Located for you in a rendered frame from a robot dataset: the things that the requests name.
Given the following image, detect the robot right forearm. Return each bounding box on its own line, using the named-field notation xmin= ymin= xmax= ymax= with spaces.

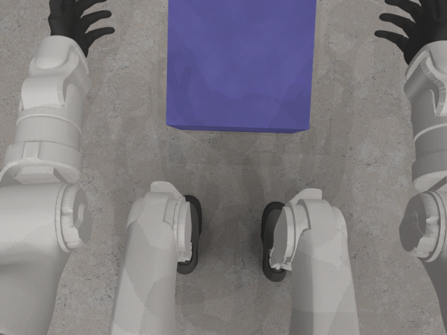
xmin=404 ymin=40 xmax=447 ymax=192

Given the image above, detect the right robot upper arm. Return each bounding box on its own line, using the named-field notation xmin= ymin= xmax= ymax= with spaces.
xmin=399 ymin=191 xmax=447 ymax=334

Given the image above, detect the left robot upper arm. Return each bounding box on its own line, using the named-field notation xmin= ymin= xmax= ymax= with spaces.
xmin=0 ymin=182 xmax=93 ymax=335

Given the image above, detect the robot left hand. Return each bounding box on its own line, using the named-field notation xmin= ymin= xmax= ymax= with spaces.
xmin=48 ymin=0 xmax=115 ymax=58

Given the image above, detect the robot left forearm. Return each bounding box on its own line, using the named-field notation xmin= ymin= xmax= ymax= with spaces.
xmin=0 ymin=36 xmax=91 ymax=188

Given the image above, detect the robot right thigh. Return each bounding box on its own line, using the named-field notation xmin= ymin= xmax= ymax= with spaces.
xmin=277 ymin=199 xmax=360 ymax=335

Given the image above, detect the carton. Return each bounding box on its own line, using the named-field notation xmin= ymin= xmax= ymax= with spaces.
xmin=166 ymin=0 xmax=316 ymax=133

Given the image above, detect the left robot foot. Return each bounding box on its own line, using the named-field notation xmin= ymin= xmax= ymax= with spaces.
xmin=177 ymin=195 xmax=202 ymax=274

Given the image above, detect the robot right hand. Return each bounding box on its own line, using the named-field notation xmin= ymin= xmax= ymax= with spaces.
xmin=374 ymin=0 xmax=447 ymax=65

